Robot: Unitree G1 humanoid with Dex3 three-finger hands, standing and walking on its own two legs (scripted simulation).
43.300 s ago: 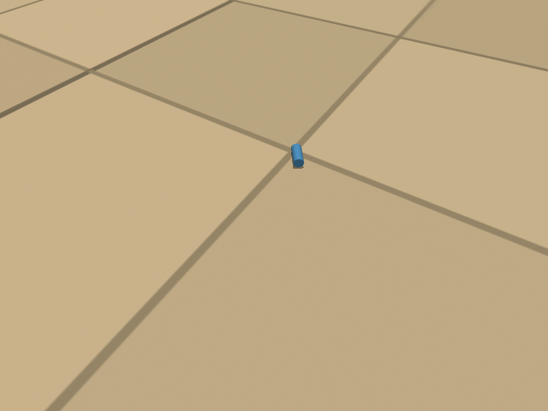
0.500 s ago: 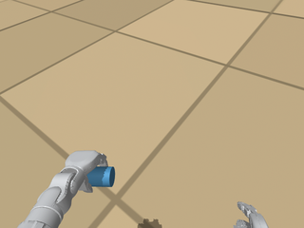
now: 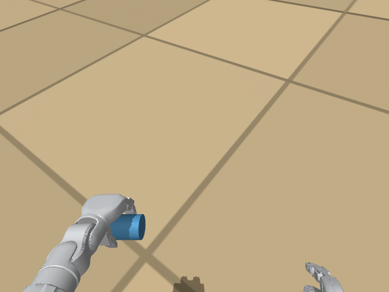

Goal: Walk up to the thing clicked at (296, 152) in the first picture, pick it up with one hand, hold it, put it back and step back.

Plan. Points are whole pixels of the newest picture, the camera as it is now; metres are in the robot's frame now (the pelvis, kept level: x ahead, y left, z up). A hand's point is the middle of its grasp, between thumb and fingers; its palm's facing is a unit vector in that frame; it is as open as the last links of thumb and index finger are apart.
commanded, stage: crouch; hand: left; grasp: from above
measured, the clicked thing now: (114, 226) +0.29 +0.22 -0.07
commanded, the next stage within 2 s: lower in 1.94 s
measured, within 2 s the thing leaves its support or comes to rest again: neither
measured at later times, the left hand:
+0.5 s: hand (129, 236) +0.33 +0.24 -0.24, palm faces -0.44 +0.07 -0.90, open 8.7 cm
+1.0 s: hand (147, 247) +0.37 +0.23 -0.47, palm faces -0.48 +0.02 -0.88, open 8.7 cm
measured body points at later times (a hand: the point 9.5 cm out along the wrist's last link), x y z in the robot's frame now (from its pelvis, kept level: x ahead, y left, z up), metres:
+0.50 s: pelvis -0.04 +0.01 -0.12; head +0.09 +0.02 +0.31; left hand +0.35 +0.23 -0.19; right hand +0.04 -0.29 -0.24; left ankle +0.01 +0.13 -0.74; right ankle +0.01 -0.14 -0.74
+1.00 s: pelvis -0.06 +0.01 -0.31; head +0.16 +0.04 +0.08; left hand +0.39 +0.23 -0.42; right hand -0.01 -0.27 -0.43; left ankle +0.01 +0.13 -0.74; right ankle +0.01 -0.14 -0.74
